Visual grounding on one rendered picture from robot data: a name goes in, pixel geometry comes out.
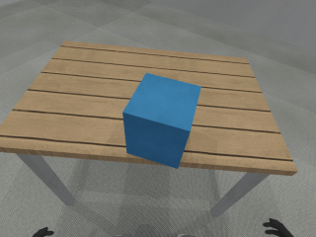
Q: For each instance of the carton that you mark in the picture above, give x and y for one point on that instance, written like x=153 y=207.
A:
x=158 y=119

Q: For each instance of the right robot hand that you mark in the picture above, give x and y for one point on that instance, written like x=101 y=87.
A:
x=281 y=230

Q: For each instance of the left robot hand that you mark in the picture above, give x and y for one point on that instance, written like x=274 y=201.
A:
x=43 y=232

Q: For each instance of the table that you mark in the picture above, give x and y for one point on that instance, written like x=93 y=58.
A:
x=74 y=110

